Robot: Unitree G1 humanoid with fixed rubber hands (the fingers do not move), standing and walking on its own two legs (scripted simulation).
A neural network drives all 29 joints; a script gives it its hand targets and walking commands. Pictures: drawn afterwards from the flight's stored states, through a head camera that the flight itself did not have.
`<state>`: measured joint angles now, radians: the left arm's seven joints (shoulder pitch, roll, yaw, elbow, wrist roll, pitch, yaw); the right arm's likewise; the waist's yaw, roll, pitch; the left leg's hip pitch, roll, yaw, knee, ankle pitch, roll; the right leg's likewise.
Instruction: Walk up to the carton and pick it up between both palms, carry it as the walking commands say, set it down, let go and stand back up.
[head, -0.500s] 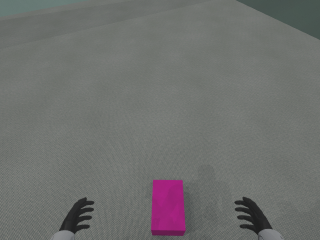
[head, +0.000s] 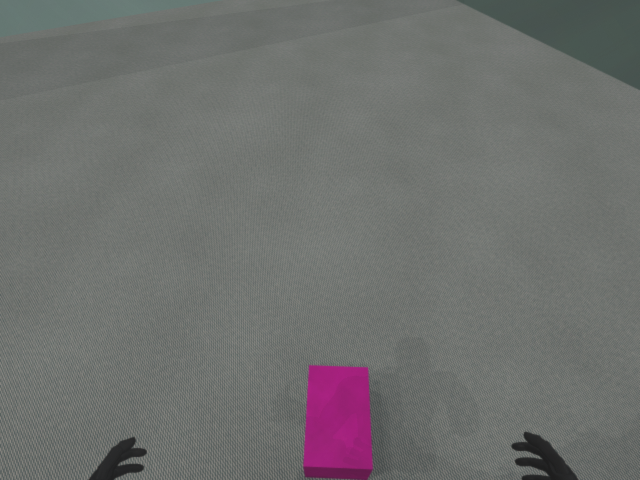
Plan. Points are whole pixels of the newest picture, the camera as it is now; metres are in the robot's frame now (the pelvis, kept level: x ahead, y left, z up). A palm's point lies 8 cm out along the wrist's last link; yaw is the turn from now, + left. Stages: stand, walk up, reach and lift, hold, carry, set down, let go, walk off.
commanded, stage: stand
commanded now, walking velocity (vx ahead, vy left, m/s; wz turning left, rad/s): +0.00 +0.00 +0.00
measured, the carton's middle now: (337, 421) +0.37 -0.04 -0.70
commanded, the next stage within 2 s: none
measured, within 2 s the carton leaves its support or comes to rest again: neither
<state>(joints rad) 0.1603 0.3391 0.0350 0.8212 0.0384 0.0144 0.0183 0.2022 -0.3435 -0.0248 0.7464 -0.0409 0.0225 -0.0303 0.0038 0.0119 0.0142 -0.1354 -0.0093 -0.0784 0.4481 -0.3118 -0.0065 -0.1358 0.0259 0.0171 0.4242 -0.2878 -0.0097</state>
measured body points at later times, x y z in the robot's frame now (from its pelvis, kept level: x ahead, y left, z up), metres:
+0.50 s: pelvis -0.01 +0.01 +0.00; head +0.00 +0.01 +0.45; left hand +0.09 +0.32 -0.11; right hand +0.11 -0.29 -0.11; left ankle -0.05 +0.13 -0.74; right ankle -0.04 -0.12 -0.74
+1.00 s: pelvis -0.02 +0.01 +0.01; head -0.02 +0.01 +0.46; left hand +0.08 +0.32 -0.11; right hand +0.09 -0.30 -0.11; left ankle -0.05 +0.13 -0.74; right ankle -0.04 -0.12 -0.74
